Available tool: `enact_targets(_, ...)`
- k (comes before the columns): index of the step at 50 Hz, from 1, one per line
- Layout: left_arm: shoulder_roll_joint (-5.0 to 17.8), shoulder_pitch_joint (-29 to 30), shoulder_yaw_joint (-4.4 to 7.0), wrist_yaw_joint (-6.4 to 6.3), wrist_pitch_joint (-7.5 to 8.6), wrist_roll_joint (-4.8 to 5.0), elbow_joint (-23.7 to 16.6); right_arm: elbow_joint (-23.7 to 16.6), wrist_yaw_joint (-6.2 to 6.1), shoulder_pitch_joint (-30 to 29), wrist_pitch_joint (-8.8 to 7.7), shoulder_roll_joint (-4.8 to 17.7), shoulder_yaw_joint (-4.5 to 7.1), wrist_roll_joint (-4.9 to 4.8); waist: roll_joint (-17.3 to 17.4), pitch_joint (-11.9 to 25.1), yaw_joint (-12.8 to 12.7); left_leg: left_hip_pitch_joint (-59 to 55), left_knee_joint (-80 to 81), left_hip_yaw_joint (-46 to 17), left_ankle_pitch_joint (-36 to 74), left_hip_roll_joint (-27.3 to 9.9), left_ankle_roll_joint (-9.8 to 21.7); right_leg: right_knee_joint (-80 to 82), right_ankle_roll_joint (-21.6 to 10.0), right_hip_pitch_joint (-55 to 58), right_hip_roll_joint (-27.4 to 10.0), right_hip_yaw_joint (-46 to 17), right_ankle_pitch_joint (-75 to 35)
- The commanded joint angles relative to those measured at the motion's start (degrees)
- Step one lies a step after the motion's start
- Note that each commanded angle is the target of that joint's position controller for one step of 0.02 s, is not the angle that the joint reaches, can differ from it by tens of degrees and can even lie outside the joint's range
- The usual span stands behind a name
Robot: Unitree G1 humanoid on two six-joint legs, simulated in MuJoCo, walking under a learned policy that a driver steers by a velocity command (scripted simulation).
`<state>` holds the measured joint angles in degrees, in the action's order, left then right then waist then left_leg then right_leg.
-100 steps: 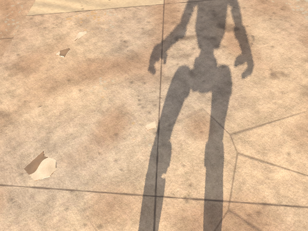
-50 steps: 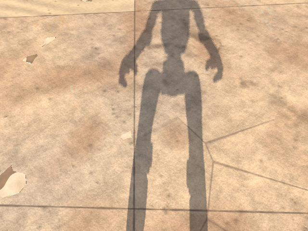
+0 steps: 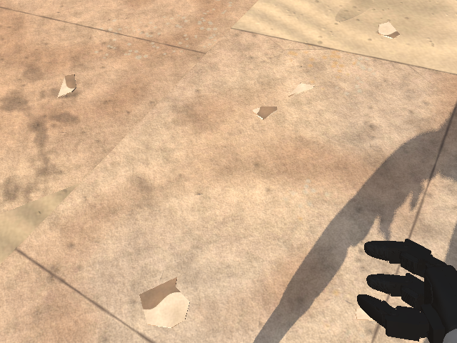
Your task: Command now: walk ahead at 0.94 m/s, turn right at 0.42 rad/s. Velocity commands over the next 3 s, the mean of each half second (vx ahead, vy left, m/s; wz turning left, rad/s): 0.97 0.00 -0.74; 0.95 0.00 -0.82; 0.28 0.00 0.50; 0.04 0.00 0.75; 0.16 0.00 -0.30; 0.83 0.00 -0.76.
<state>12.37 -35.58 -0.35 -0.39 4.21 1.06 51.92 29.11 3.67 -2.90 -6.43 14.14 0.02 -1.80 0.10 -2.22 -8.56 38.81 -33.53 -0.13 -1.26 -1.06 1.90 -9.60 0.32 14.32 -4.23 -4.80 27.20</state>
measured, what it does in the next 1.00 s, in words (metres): walks ahead, turning right: left foot, then right foot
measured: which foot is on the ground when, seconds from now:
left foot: up 0.00-0.00, down 0.02-0.46, up 0.48-0.92, down 0.94-1.00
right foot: down 0.00-0.04, up 0.06-0.46, down 0.48-0.94, up 0.96-1.00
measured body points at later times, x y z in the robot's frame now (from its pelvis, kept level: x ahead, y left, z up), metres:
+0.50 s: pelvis +0.42 -0.06 -0.02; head +0.43 -0.09 +0.43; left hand +0.70 +0.12 -0.08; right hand +0.36 -0.34 -0.16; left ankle +0.21 +0.16 -0.66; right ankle +0.55 -0.15 -0.71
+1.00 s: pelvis +0.83 -0.24 +0.00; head +0.85 -0.28 +0.45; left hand +1.08 -0.07 -0.11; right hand +0.81 -0.58 -0.06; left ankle +1.01 -0.24 -0.71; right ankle +0.59 -0.16 -0.62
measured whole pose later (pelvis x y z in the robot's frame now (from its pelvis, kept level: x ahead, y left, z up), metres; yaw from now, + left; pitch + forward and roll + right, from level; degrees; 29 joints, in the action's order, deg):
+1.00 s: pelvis +0.83 -0.24 +0.00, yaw -48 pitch +1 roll +3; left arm 17.6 -20.0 3.9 -0.9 2.1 1.5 45.0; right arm 34.6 1.6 2.6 -8.3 16.7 3.2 0.1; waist -1.3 -3.9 -3.1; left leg 28.6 -34.5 -2.0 -7.7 3.9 -0.9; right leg -64.0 -3.1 -6.3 7.6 -15.4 30.3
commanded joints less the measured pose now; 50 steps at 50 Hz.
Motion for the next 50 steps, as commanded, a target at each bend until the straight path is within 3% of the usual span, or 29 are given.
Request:
enact_targets(1,15.01,6.77,3.22,-0.45,0.06,-1.84,-3.92,0.07,-2.31,21.01,0.39,12.1,5.8,-1.16,-11.86,11.17,21.09,-45.67,-2.33,0.36,-5.64,1.13,2.82,-29.6,-6.0,-25.45,-7.2,-2.42,-66.84)
enact_targets(2,8.74,6.01,1.66,-0.6,0.81,-4.19,-6.64,2.83,-3.75,33.86,1.48,17.31,7.1,-0.3,-0.85,23.42,23.13,-66.4,-6.01,-16.08,-17.34,-13.89,4.03,-50.86,-4.93,-40.04,-2.07,-2.63,-35.35)
enact_targets(3,1.42,-1.91,-0.12,-0.2,2.16,0.62,-7.99,4.32,-2.48,33.97,0.71,18.38,6.77,1.7,23.48,38.27,16.48,-75.87,10.06,-46.09,-45.05,-24.49,11.72,-68.28,-3.98,-51.12,5.0,-6.57,-1.43)
enact_targets(4,8.56,6.02,1.96,-0.32,2.6,3.87,-8.84,4.5,-2.65,31.22,0.78,12.45,5.82,2.08,18.41,27.07,18.14,-67.57,18.33,-46.31,-48.63,-22.24,8.74,-73.09,-4.15,-57.94,1.99,-6.21,-3.69)
enact_targets(5,9.9,13.27,2.6,-0.43,2.35,4.28,-10.69,5.77,-3.04,28.59,0.65,9.76,5.13,1.82,12.86,15.35,18.28,-59.72,17.04,-35.67,-40.08,-20.78,7.05,-74.36,-4.01,-62.53,0.03,-3.1,-6.79)
enact_targets(6,8.36,16.18,2.31,-0.48,1.93,3.02,-11.4,7.06,-2.96,25.87,0.42,9.01,4.92,2.24,4.7,9.27,15.87,-49.64,17.48,-27.89,-28.39,-19.56,6.97,-72.48,-3.85,-60.59,-2.62,-2.22,-9.6)
enact_targets(7,7.44,16.86,2.69,-0.27,1.16,1.66,-11.66,7.96,-2.83,23.09,-0.03,7.15,4.62,3.08,4.52,6.09,13.02,-41.59,18.44,-21.68,-22.02,-17.47,7.16,-69.88,-3.84,-57.16,-4.53,-2.22,-11.77)
enact_targets(8,5.76,15.2,2.7,0.34,-0.15,1.9,-11.4,8.86,-2.86,20.57,-0.28,5.2,4.24,3.54,6.3,4.05,10.37,-36.09,19.99,-16.47,-19.06,-16.3,7.16,-69.18,-3.59,-53.74,-6.03,-2.54,-12.36)
enact_targets(10,3.32,15.68,2.57,0.68,-2.76,2.47,-12.1,10.31,-2.7,16.02,-0.56,3.05,4.1,2.03,6.96,-1.02,7.61,-29.8,23.74,-7.78,-14.32,-15.87,6.15,-67.29,-3.18,-53.78,-7.71,-1.95,-9.82)
enact_targets(12,3.24,18.49,2.53,0.79,-3.94,1.45,-13.91,10.86,-2.82,13.45,-0.92,4.16,4.44,1.8,5.21,-5.52,6.16,-25.85,26.11,-0.65,-7.55,-15.5,5.62,-65.11,-2.4,-56.41,-8.16,-1.39,-13.68)
enact_targets(15,4.8,22.1,2.46,1.75,-3.63,0.88,-15.88,10.95,-3.61,11.63,-1.27,7.34,5.14,2.57,2.7,-7.69,5.03,-24.48,28.74,8.9,-3.92,-12.38,5.13,-54.29,-2.24,-55.2,-7.3,1.13,-26.23)
enact_targets(18,6.61,29.05,2.59,3.54,-2.76,0.65,-17.7,11.84,-3.95,15.16,-0.92,11.76,6.13,1.8,-2.76,-9.01,7.7,-30.7,29.87,14.69,1.92,-11.8,3.6,-41.0,-4.69,-51.63,-4.49,6.92,-33.78)
enact_targets(20,8.92,29.89,3.51,4.25,-2.43,1.04,-18.7,12.07,-3.9,16.28,0.04,15.63,6.92,1.6,-0.82,-6.64,6.87,-38.37,24.6,16.14,27.02,-12.53,2.85,-36.7,-6.58,-47.38,-0.18,11.94,-32.27)
enact_targets(22,13.24,21.66,5.59,4.0,-3.19,2.26,-17.9,11.48,-3.89,15.77,1.97,19.25,7.83,0.92,4.47,0.23,1.24,-44.31,9.26,16.34,55.63,-13.72,2.34,-37.93,-8.83,-37.8,5.09,15.62,-23.42)
enact_targets(24,20.75,-1.34,9.84,2.76,-4.65,2.23,-12.02,10.18,-3.89,12.56,2.41,17.6,7.21,0.53,3.12,10.54,-9.91,-29.15,-24.29,14.18,51.58,-11.06,0.99,-34.19,-12.86,-5.2,8.25,11.52,-19.53)
enact_targets(25,22.3,0.9,9.42,2.34,-4.97,2.56,-10.07,9.84,-3.27,15.27,0.89,5.36,3.74,2.45,-17.01,3.29,-2.56,-11.12,-51.12,10.73,-25.18,1.35,-1.82,-31.18,-15.74,-1.84,3.63,-1.85,-19.76)
enact_targets(26,22.71,7.15,8.07,2.72,-2.78,0.44,-14.93,4.33,-2.89,21.3,-1.87,2.13,1.91,0.72,-26.33,15.93,6.67,6.53,-63.44,-2.98,-34.81,7.8,-1.58,-13.66,-28.12,8.03,-7.22,-39.92,3.35)
enact_targets(27,17.34,8.46,7.46,3.16,-1.34,0.12,-17.32,3.51,-2.82,14.05,-3.85,10.4,2.94,-0.21,-12.1,14.64,2.42,8.22,-58.13,-9.13,-26.49,3.72,1.45,-3.31,-24.47,5.16,-10.01,-48.07,14.54)
enact_targets(28,16.17,8.78,7.21,3.46,0.11,-0.33,-16.65,2.2,-3.07,8.62,-4.35,11.28,3.35,-1.22,-3.23,7.32,3.58,8.28,-52.0,-8.33,-21.61,2.45,2.55,-0.8,-22.01,-3.04,-9.58,-47.13,14.4)
enact_targets(29,15.25,11.79,6.88,3.85,1.14,-0.52,-16.65,3.14,-3.77,8.2,-4.12,9.81,3.06,0.05,5.75,3.96,6.75,3.82,-46.69,-9.09,-18.19,0.05,2.33,-1.86,-19.95,-11.4,-7.83,-42.88,9.3)
enact_targets(32,12.99,17.82,6.04,2.55,1.72,-0.42,-17.64,4.43,-3.86,11.3,-1.97,9.34,3.59,1.94,3.2,0.54,11.21,-3.79,-36.0,-10.53,-15.06,-2.63,-1.07,-3.1,-19.79,-24.02,-1.46,-29.24,-5.31)
enact_targets(37,10.89,13.8,5.2,-0.4,0.4,0.82,-14.54,-0.4,-3.63,-3.13,-1.04,4.01,2.21,3.29,0.06,-4.65,5.56,-7.81,-9.44,-4.3,1.26,0.39,-5.96,-3.6,-15.83,-33.36,5.52,-16.1,-20.26)
enact_targets(39,11.92,12.48,5.72,-0.54,-0.17,0.93,-13.47,-2.06,-2.95,-6.64,-1.48,3.24,2.21,2.47,-2.2,-3.74,3.1,-13.85,-1.1,-2.73,7.68,2.78,-6.35,-3.55,-13.66,-35.95,5.87,-16.31,-17.32)
enact_targets(44,10.68,10.76,6.21,-1.44,-0.53,1.21,-10.08,-2.27,-2.63,-5.15,-2.57,8.7,4.83,-0.15,-6.98,-2.23,3.87,-16.44,6.76,-5.21,8.21,1.49,-5.08,-10.54,-11.39,-21.45,1.09,-20.07,-24.65)
enact_targets(46,12.06,12.84,6.59,-0.92,-1.39,-0.81,-10.19,0.56,-3.28,8.92,-2.65,12.37,7.15,0.0,-8.73,6.2,12.18,-28.87,6.24,-1.58,4.52,2.67,-1.86,-26.22,-8.58,-15.73,2.02,-17.35,-51.48)
enact_targets(47,10.13,16.51,5.57,-0.44,-1.58,-2.47,-12.16,3.06,-3.64,22.45,-2.03,13.18,7.01,0.9,-8.93,15.36,18.64,-45.92,-0.06,-5.33,2.9,-2.69,0.78,-42.73,-6.77,-23.43,2.6,-15.73,-51.04)
enact_targets(48,1.56,1.21,3.84,-0.16,-1.3,-0.76,-10.99,5.91,-2.78,26.9,-1.88,17.65,7.31,3.38,18.33,25.69,9.86,-66.74,2.62,-34.5,3.04,-17.2,13.16,-67.19,-1.77,-41.96,13.38,-10.83,-7.44)
enact_targets(49,4.89,-1.63,2.93,-0.3,-1.11,1.69,-9.02,9.0,-1.25,31.1,-2.04,14.78,7.21,2.72,26.97,28.22,11.7,-69.33,12.29,-54.46,-9.48,-21.51,16.98,-77.24,-0.52,-51.44,13.64,-9.83,5.22)
enact_targets(50,8.82,7.95,3.49,-0.25,-1.03,1.41,-10.72,7.75,-1.43,26.55,-1.5,9.59,6.12,2.0,16.44,18.74,13.76,-62.4,13.82,-47.27,-9.18,-18.16,15.19,-78.76,-0.64,-55.08,9.89,-8.98,3.58)
Next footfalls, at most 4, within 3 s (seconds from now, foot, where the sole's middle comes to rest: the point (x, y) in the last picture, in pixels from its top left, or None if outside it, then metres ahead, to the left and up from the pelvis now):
0.02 left None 0.22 0.15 -0.75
0.48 right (338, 292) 0.59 -0.16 -0.75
0.94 left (371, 170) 1.04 -0.27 -0.75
1.34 right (455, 178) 1.03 -0.55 -0.75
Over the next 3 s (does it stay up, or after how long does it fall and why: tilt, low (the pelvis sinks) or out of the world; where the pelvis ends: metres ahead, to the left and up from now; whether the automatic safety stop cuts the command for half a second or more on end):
stays up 1.29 -0.59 -0.01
